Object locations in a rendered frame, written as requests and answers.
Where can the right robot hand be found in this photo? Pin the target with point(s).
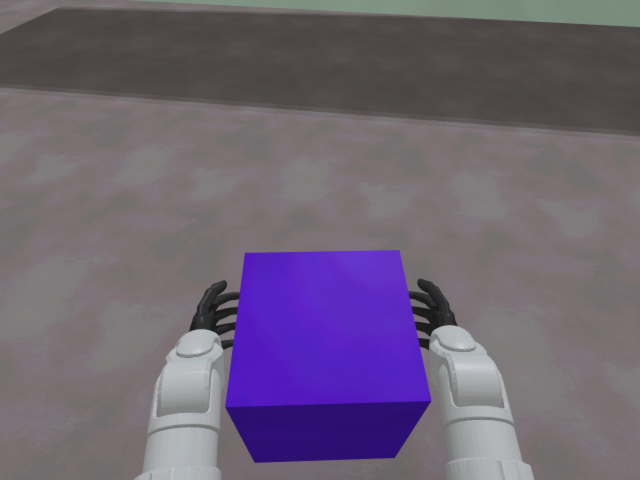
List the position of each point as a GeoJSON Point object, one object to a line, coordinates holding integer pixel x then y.
{"type": "Point", "coordinates": [438, 314]}

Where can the right robot forearm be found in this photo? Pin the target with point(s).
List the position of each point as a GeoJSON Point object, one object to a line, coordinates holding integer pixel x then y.
{"type": "Point", "coordinates": [475, 411]}

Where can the left robot hand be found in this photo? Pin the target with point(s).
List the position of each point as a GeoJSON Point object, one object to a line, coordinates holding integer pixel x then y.
{"type": "Point", "coordinates": [206, 316]}

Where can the left robot forearm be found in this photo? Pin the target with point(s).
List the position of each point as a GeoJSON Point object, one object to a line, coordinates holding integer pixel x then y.
{"type": "Point", "coordinates": [184, 422]}

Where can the carton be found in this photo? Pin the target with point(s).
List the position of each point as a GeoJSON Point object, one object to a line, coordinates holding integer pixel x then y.
{"type": "Point", "coordinates": [326, 362]}

